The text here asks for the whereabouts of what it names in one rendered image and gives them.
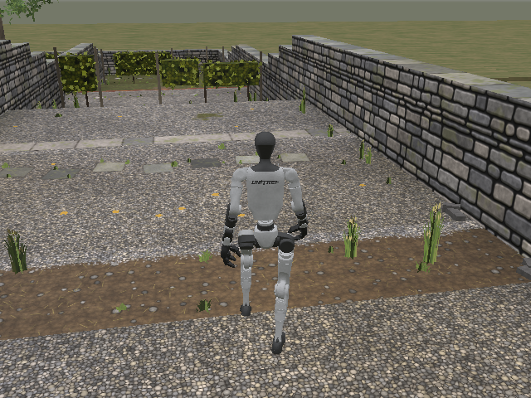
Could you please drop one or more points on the left robot shin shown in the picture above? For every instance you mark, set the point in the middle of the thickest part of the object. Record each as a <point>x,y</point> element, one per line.
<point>245,282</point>

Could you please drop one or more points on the robot left foot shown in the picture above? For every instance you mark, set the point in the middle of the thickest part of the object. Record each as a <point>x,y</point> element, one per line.
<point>245,310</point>

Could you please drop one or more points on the robot right upper arm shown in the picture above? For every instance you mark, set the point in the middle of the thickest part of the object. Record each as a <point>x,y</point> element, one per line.
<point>291,176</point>

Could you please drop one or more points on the robot left upper arm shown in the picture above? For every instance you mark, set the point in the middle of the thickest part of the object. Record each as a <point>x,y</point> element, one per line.
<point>236,190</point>

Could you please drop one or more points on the robot right hand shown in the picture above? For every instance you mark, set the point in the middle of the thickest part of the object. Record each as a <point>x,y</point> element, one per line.
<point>297,228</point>

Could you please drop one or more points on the right robot forearm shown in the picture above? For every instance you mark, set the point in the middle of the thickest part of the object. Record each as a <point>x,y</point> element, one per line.
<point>302,217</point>

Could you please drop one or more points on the left robot forearm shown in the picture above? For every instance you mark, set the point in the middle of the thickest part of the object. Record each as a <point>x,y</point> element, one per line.
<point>229,227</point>

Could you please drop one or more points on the robot left hand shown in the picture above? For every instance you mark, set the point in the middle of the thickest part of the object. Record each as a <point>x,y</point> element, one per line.
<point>226,255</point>

